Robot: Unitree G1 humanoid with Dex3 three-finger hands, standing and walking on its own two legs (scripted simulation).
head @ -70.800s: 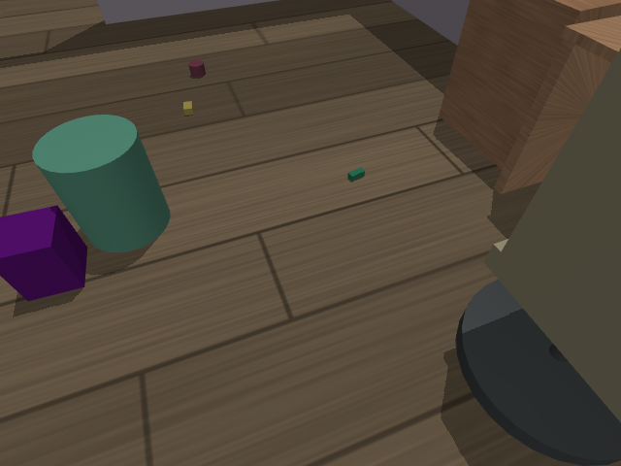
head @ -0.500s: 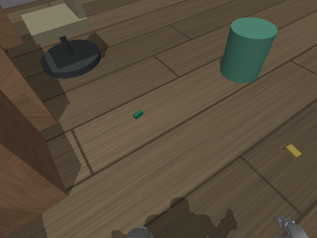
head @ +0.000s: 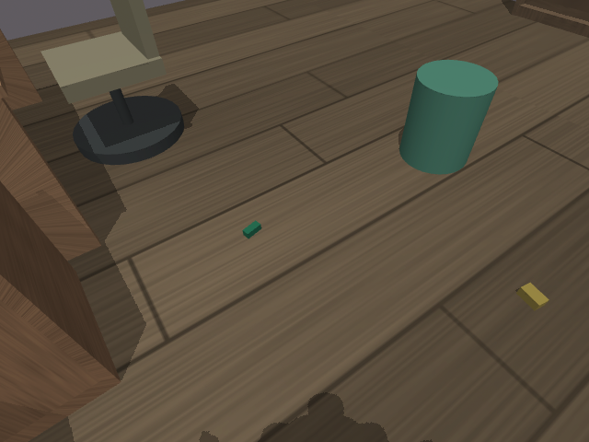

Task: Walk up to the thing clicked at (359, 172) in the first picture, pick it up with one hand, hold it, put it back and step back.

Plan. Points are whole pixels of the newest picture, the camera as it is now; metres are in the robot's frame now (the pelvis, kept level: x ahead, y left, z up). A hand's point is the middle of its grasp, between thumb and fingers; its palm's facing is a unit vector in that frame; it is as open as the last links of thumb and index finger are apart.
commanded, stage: step back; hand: left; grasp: from above
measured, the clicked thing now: (252, 229) +1.10 +0.24 -0.75
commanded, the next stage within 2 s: stand in 0.38 s
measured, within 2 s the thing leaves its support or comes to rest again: neither
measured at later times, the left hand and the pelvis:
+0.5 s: hand out of the picture +0.15 +0.28 -0.14, palm faces +0.02 -0.94 -0.34, open 7.4 cm; pelvis +0.04 +0.03 +0.01, yaw +1 degrees
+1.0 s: hand out of the picture +0.09 +0.27 -0.14, palm faces +0.00 -0.94 -0.34, open 7.4 cm; pelvis +0.03 +0.01 +0.02, yaw +1 degrees
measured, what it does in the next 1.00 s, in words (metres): stands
